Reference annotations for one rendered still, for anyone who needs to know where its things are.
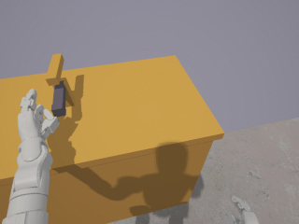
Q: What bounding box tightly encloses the left robot forearm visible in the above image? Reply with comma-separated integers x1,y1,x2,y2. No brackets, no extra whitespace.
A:
2,137,53,224

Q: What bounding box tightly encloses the robot left hand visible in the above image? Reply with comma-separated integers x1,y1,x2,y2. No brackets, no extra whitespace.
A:
17,89,60,142

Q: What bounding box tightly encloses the counter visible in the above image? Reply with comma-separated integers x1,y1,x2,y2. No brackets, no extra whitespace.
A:
0,53,225,224

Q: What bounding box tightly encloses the robot right hand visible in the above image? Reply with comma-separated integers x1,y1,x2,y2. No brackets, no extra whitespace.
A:
225,195,260,224

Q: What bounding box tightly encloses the tap lever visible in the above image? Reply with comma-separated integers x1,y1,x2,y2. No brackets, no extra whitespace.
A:
51,80,66,118

